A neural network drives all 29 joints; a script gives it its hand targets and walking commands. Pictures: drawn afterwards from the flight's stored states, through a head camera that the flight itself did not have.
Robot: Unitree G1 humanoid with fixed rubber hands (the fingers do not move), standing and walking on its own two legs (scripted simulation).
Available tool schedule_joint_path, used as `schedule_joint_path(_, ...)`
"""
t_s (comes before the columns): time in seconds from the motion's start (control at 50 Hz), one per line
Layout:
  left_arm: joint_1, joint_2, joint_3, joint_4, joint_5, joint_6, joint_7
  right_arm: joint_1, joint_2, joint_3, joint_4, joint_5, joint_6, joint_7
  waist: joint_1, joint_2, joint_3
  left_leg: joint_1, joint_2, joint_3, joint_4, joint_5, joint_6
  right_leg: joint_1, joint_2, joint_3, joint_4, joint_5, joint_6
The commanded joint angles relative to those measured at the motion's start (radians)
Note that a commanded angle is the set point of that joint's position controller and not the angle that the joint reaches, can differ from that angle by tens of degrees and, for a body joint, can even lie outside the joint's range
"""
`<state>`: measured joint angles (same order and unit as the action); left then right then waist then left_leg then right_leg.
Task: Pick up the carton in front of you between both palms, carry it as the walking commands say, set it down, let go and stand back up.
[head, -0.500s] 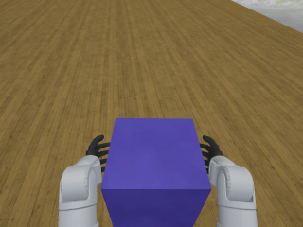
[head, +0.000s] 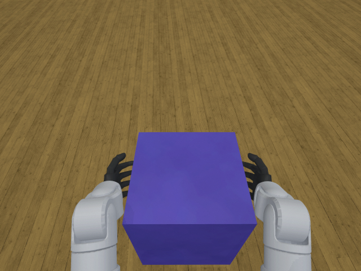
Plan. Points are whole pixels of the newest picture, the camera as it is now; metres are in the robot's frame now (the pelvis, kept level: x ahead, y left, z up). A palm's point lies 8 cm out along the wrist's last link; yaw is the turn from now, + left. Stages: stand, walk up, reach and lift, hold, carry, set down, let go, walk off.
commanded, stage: carry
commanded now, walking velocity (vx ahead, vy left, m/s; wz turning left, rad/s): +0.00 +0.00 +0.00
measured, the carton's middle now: (186, 201) +0.27 +0.00 +0.00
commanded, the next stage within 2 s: hold in 1.44 s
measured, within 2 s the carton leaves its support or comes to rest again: neither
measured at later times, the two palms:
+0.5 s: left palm (115, 147) +0.38 +0.17 +0.07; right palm (243, 148) +0.37 -0.13 +0.07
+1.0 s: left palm (117, 163) +0.35 +0.17 +0.04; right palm (242, 164) +0.35 -0.13 +0.04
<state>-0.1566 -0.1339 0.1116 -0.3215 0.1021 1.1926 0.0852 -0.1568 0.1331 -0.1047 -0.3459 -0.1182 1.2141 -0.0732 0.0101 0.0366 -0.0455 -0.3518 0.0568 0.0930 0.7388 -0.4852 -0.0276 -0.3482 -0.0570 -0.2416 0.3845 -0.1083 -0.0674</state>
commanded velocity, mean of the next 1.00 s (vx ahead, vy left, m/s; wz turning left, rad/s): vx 0.00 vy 0.00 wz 0.00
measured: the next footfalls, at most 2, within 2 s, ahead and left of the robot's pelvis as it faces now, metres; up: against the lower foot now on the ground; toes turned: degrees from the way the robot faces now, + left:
left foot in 0.08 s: +0.11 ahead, +0.12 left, +0.00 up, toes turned -6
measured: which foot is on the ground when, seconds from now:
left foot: up 0.00-0.06, down 0.08-1.00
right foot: down 0.00-1.00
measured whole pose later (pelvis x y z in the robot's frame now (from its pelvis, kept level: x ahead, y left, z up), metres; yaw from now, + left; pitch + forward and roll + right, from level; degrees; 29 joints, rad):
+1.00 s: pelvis +0.08 +0.03 +0.00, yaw -2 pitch +2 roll +0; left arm -0.16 -0.13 0.15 0.12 0.23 0.81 0.01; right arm -0.16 0.13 -0.14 0.11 -0.22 0.82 -0.01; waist 0.00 0.00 -0.14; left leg -0.24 0.05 0.17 0.50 -0.28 0.02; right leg -0.24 -0.08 -0.20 0.50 -0.28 0.00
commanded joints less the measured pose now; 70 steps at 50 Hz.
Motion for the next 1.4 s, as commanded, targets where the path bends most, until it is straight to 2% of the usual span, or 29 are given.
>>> schedule_joint_path(0.0, -0.374, -0.934, -0.707, -0.080, -0.398, -0.009, -0.270, -0.394, 0.939, 0.744, -0.073, 0.382, -0.029, 0.224, 0.000, -0.187, -0.406, 0.065, 0.002, 0.018, -0.187, 0.118, -0.002, 0.350, -0.227, 0.161, -0.075, 0.399, -0.054)
schedule_joint_path(0.02, -0.365, -0.923, -0.708, -0.083, -0.395, -0.010, -0.271, -0.379, 0.932, 0.742, -0.076, 0.375, -0.030, 0.222, -0.005, -0.175, -0.407, 0.104, 0.009, 0.036, -0.260, 0.218, -0.003, 0.333, -0.213, 0.131, -0.049, 0.378, -0.044)
schedule_joint_path(0.04, -0.364, -0.910, -0.711, -0.088, -0.394, -0.010, -0.272, -0.374, 0.922, 0.742, -0.084, 0.373, -0.029, 0.222, -0.010, -0.159, -0.396, 0.159, 0.022, 0.047, -0.351, 0.358, -0.006, 0.294, -0.193, 0.106, -0.026, 0.319, -0.022)
schedule_joint_path(0.06, -0.371, -0.897, -0.713, -0.098, -0.392, -0.009, -0.271, -0.380, 0.908, 0.741, -0.095, 0.376, -0.024, 0.223, -0.009, -0.149, -0.384, 0.211, 0.046, 0.041, -0.387, 0.447, -0.007, 0.248, -0.175, 0.102, -0.007, 0.223, 0.007)
schedule_joint_path(0.08, -0.367, -0.882, -0.708, -0.090, -0.384, -0.005, -0.270, -0.384, 0.890, 0.737, -0.100, 0.378, -0.015, 0.225, -0.010, -0.121, -0.378, 0.273, 0.101, 0.014, -0.384, 0.491, -0.003, 0.180, -0.171, 0.102, 0.012, 0.122, 0.033)
schedule_joint_path(0.1, -0.386, -0.863, -0.709, -0.097, -0.383, 0.005, -0.269, -0.396, 0.874, 0.727, -0.084, 0.374, -0.009, 0.227, -0.001, -0.047, -0.343, 0.225, 0.160, -0.043, -0.342, 0.592, 0.007, 0.175, -0.129, 0.090, 0.021, 0.043, 0.063)
schedule_joint_path(0.12, -0.409, -0.858, -0.716, -0.097, -0.387, 0.017, -0.268, -0.402, 0.870, 0.715, -0.062, 0.370, -0.004, 0.230, -0.002, 0.005, -0.304, 0.189, 0.163, -0.038, -0.307, 0.628, 0.015, 0.183, -0.123, 0.115, 0.017, 0.073, 0.079)
schedule_joint_path(0.14, -0.409, -0.847, -0.712, -0.077, -0.383, 0.028, -0.267, -0.387, 0.863, 0.704, -0.033, 0.368, 0.004, 0.233, -0.003, 0.021, -0.271, 0.175, 0.161, -0.032, -0.300, 0.667, 0.014, 0.181, -0.129, 0.114, 0.043, 0.127, 0.081)
schedule_joint_path(0.2, -0.389, -0.828, -0.708, -0.020, -0.371, 0.044, -0.262, -0.346, 0.843, 0.677, 0.042, 0.356, 0.015, 0.241, -0.007, 0.023, -0.275, 0.182, 0.143, -0.028, -0.268, 0.851, 0.025, 0.195, -0.124, 0.116, 0.122, 0.307, 0.084)
schedule_joint_path(0.24, -0.404, -0.840, -0.709, -0.006, -0.370, 0.043, -0.261, -0.365, 0.850, 0.675, 0.055, 0.363, 0.014, 0.243, -0.008, 0.017, -0.296, 0.206, 0.135, -0.020, -0.244, 0.939, 0.025, 0.197, -0.115, 0.110, 0.143, 0.343, 0.093)
schedule_joint_path(0.28, -0.433, -0.859, -0.710, -0.010, -0.376, 0.038, -0.261, -0.400, 0.868, 0.680, 0.046, 0.375, 0.010, 0.244, -0.008, 0.011, -0.304, 0.214, 0.132, -0.016, -0.234, 0.967, 0.026, 0.199, -0.109, 0.108, 0.149, 0.338, 0.099)
schedule_joint_path(0.38, -0.412, -0.898, -0.714, -0.004, -0.371, 0.016, -0.261, -0.396, 0.906, 0.698, 0.035, 0.377, -0.011, 0.246, -0.010, -0.008, -0.331, 0.222, 0.122, -0.010, -0.213, 0.958, 0.028, 0.223, -0.108, 0.108, 0.163, 0.370, 0.098)
schedule_joint_path(0.5, -0.373, -0.909, -0.727, 0.026, -0.340, -0.047, -0.267, -0.370, 0.910, 0.723, 0.049, 0.351, -0.071, 0.252, -0.011, -0.028, -0.334, 0.215, 0.113, -0.006, -0.205, 0.884, 0.029, 0.230, -0.116, 0.113, 0.163, 0.390, 0.091)
schedule_joint_path(0.58, -0.360, -0.875, -0.714, 0.049, -0.307, -0.103, -0.265, -0.355, 0.878, 0.713, 0.071, 0.319, -0.126, 0.251, -0.012, -0.034, -0.319, 0.201, 0.115, -0.008, -0.209, 0.796, 0.034, 0.228, -0.124, 0.120, 0.154, 0.348, 0.083)
schedule_joint_path(0.66, -0.355, -0.838, -0.689, 0.071, -0.273, -0.158, -0.262, -0.346, 0.845, 0.689, 0.095, 0.286, -0.180, 0.245, -0.012, -0.032, -0.290, 0.184, 0.116, -0.012, -0.235, 0.697, 0.037, 0.208, -0.126, 0.126, 0.128, 0.253, 0.078)
schedule_joint_path(0.76, -0.336, -0.772, -0.621, 0.146, -0.209, -0.234, -0.256, -0.330, 0.783, 0.622, 0.174, 0.223, -0.258, 0.235, -0.012, -0.031, -0.250, 0.165, 0.116, -0.017, -0.275, 0.596, 0.042, 0.190, -0.126, 0.133, 0.090, 0.160, 0.073)
schedule_joint_path(0.88, -0.374, -0.740, -0.507, 0.292, -0.126, -0.351, -0.247, -0.364, 0.744, 0.504, 0.311, 0.137, -0.373, 0.229, -0.011, -0.034, -0.210, 0.140, 0.113, -0.025, -0.316, 0.464, 0.050, 0.159, -0.126, 0.144, 0.045, 0.045, 0.069)
schedule_joint_path(1.0, -0.451, -0.769, -0.398, 0.452, -0.052, -0.487, -0.256, -0.451, 0.771, 0.391, 0.474, 0.065, -0.507, 0.240, -0.010, -0.037, -0.225, 0.130, 0.109, -0.027, -0.334, 0.397, 0.050, 0.158, -0.124, 0.149, 0.029, -0.004, 0.066)
schedule_joint_path(1.08, -0.499, -0.833, -0.392, 0.508, -0.044, -0.549, -0.271, -0.498, 0.837, 0.383, 0.537, 0.054, -0.569, 0.257, -0.010, -0.036, -0.247, 0.132, 0.108, -0.029, -0.335, 0.382, 0.050, 0.162, -0.124, 0.153, 0.029, -0.014, 0.063)
schedule_joint_path(1.14, -0.499, -0.867, -0.418, 0.504, -0.054, -0.555, -0.278, -0.495, 0.871, 0.406, 0.535, 0.063, -0.576, 0.264, -0.010, -0.034, -0.266, 0.137, 0.110, -0.031, -0.329, 0.393, 0.052, 0.165, -0.124, 0.154, 0.035, -0.006, 0.062)
schedule_joint_path(1.22, -0.468, -0.882, -0.480, 0.443, -0.093, -0.517, -0.279, -0.455, 0.886, 0.465, 0.473, 0.101, -0.537, 0.264, -0.011, -0.033, -0.280, 0.140, 0.112, -0.031, -0.318, 0.421, 0.054, 0.165, -0.124, 0.154, 0.044, 0.017, 0.061)
schedule_joint_path(1.38, -0.453, -0.858, -0.480, 0.414, -0.096, -0.489, -0.276, -0.447, 0.861, 0.469, 0.437, 0.108, -0.510, 0.260, -0.011, -0.034, -0.259, 0.126, 0.113, -0.033, -0.320, 0.422, 0.053, 0.153, -0.124, 0.155, 0.041, 0.011, 0.063)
